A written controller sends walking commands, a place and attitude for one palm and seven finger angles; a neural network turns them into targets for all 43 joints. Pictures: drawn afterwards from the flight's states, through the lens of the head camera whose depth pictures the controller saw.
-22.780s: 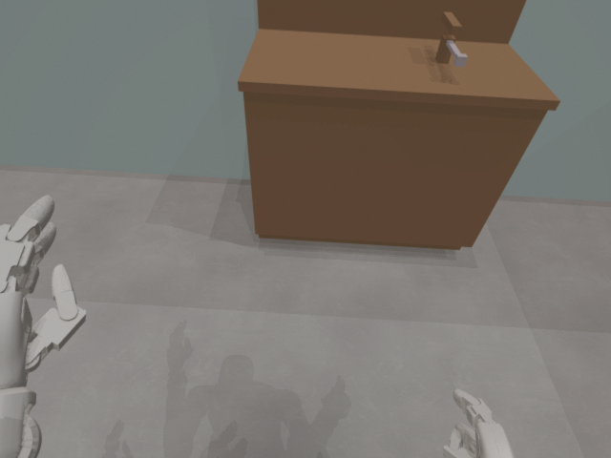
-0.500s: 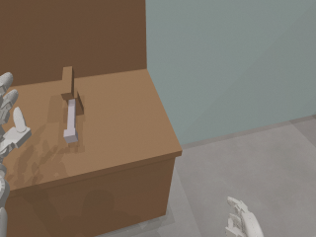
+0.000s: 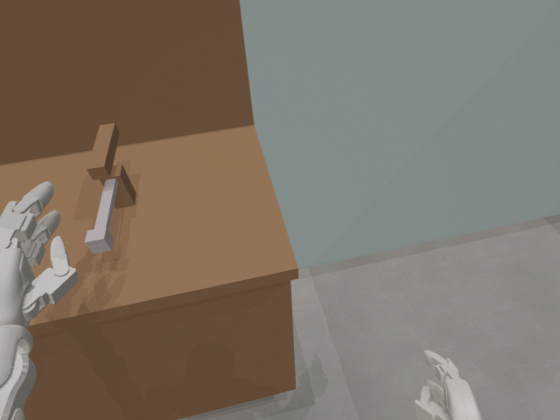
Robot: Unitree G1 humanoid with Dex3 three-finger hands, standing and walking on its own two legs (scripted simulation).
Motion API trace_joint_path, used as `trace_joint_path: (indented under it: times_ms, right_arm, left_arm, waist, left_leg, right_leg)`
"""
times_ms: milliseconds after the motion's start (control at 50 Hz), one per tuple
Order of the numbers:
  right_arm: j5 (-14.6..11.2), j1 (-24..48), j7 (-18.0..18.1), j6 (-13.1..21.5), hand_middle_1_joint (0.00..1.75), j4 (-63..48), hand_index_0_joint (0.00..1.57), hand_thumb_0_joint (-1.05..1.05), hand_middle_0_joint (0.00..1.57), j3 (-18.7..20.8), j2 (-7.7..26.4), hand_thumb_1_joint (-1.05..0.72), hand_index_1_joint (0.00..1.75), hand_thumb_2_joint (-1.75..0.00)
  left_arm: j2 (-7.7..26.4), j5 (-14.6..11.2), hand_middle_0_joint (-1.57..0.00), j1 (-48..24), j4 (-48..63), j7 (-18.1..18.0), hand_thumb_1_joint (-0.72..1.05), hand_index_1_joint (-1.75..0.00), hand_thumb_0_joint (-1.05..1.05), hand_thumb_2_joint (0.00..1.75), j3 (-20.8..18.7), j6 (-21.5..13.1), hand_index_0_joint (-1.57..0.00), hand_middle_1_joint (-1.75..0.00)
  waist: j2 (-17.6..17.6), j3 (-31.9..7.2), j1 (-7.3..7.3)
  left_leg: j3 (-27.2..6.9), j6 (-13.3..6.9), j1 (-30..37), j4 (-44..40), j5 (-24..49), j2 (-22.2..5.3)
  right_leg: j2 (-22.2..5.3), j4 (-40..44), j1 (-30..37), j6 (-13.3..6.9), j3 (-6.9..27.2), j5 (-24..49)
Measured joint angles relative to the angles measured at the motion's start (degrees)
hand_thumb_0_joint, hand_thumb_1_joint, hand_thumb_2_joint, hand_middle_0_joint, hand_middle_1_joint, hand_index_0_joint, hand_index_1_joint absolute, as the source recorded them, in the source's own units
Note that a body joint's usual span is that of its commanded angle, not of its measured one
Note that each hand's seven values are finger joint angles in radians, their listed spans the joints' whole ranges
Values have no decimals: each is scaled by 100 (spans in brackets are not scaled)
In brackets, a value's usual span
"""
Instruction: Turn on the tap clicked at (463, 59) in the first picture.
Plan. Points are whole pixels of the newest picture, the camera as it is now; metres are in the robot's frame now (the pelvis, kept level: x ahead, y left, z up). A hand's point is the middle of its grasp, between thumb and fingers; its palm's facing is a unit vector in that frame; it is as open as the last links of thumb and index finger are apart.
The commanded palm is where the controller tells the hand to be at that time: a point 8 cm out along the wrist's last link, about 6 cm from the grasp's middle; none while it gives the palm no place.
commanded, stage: turn the palm inward beside the body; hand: left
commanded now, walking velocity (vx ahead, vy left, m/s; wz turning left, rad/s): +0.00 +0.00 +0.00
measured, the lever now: (99, 240) +0.34 +0.32 +0.08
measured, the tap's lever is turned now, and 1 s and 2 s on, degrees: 0 0 0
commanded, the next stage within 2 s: reach beside the lever's end, fingers flat in 1.52 s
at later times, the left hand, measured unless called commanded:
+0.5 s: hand (55, 298) +0.20 +0.27 +0.15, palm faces +0.45 -0.87 -0.21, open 7.4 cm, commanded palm +0.15 +0.31 +0.16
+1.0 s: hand (60, 338) +0.17 +0.26 +0.13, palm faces +0.48 -0.87 -0.15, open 7.4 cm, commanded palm +0.11 +0.30 +0.15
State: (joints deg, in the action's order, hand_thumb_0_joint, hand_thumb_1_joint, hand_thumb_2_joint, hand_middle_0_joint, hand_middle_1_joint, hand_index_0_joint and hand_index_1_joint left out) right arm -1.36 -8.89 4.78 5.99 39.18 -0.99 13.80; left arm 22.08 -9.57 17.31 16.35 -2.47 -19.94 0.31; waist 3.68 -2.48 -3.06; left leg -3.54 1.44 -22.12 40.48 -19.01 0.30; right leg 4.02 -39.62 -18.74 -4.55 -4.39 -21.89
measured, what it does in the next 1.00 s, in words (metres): stands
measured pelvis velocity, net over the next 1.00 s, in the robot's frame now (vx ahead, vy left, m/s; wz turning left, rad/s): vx -0.02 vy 0.03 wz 0.01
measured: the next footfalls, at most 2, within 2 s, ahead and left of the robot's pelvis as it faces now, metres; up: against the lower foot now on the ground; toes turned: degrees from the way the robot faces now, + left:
none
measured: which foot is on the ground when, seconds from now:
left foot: down 0.00-1.00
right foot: down 0.00-1.00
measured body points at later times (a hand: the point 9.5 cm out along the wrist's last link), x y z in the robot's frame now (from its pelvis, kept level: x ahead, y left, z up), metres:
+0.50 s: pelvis +0.01 +0.03 +0.00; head +0.00 +0.01 +0.45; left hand +0.17 +0.32 +0.17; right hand +0.20 -0.19 -0.08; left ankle +0.03 +0.14 -0.72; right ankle -0.01 -0.06 -0.72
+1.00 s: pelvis -0.02 +0.03 +0.00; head -0.04 +0.01 +0.45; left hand +0.13 +0.30 +0.14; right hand +0.19 -0.19 -0.07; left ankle +0.03 +0.14 -0.72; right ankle -0.01 -0.06 -0.72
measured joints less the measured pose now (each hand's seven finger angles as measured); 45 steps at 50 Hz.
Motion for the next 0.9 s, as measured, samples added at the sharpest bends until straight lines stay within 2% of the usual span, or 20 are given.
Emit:
trace_joint_path:
  times_ms: [80, 160, 280, 400, 460, 640, 760, 900]
  right_arm:
    - [-28, -169, -62, 44, 30, -47, 20, 1, 20, 63, -32, -91, 30, -90]
    - [-53, -380, -90, 137, 30, -144, 20, 1, 20, 127, 73, -91, 30, -90]
    - [-26, -458, -54, 337, 30, -213, 20, 1, 20, 219, 199, -91, 30, -90]
    - [4, -380, -65, 480, 30, -247, 20, 1, 20, 164, 65, -91, 30, -90]
    - [-7, -333, -64, 488, 30, -263, 20, 1, 20, 76, -31, -91, 30, -90]
    - [-22, -265, -5, 448, 30, -308, 20, 1, 20, -186, -176, -90, 30, -90]
    - [6, -218, -12, 481, 31, -309, 20, 1, 20, -245, -154, -90, 30, -90]
    - [-16, -219, 0, 477, 30, -287, 20, 1, 20, -232, -75, -90, 30, -90]
  left_arm:
    - [-84, -229, -21, 488, 344, -8, 89, -30, 2, 90, -247, -186, -21, -31]
    - [-244, -277, -21, 890, 551, -35, 89, -30, 2, 90, -367, -301, -21, -31]
    - [-521, -194, -21, 1155, 742, -99, 89, -30, 2, 90, -50, -406, -21, -30]
    - [-596, -63, -21, 1188, 926, -306, 89, -30, 2, 90, 286, -639, -21, -31]
    - [-610, -42, -21, 1127, 955, -444, 89, -30, 2, 90, 332, -538, -21, -31]
    - [-766, -32, -20, 1117, 1011, -664, 89, -30, 2, 90, 594, 100, -21, -30]
    - [-805, 24, -20, 1179, 1144, -847, 89, -30, 2, 90, 745, 134, -21, -30]
    - [-881, -70, -20, 1290, 1216, -932, 89, -30, 2, 90, 784, 243, -20, -30]
  waist:
    - [-165, -134, -1]
    - [-227, -193, -34]
    - [-216, -138, -85]
    - [-227, -179, -87]
    - [-200, -205, -82]
    - [-141, -194, -102]
    - [-169, -134, -100]
    - [-139, -140, -79]
  left_leg:
    - [120, -13, 33, -84, -80, 10]
    - [137, -53, 58, -110, -146, 33]
    - [95, -134, -35, -27, -171, 117]
    - [109, -194, -144, 81, -157, 169]
    - [119, -215, -145, 104, -132, 178]
    - [122, -264, -48, 20, 32, 211]
    - [109, -258, -63, 34, 102, 217]
    - [76, -234, -69, 65, 118, 198]
  right_leg:
    - [-15, -33, -50, -22, 122, -96]
    - [-37, 5, -16, 4, 140, -149]
    - [-117, -13, -52, 58, 91, -175]
    - [-171, -106, -147, 111, 94, -162]
    - [-182, -115, -142, 134, 100, -130]
    - [-220, -26, -37, 185, 97, 31]
    - [-229, -66, -58, 180, 77, 82]
    - [-207, -82, -52, 153, 43, 99]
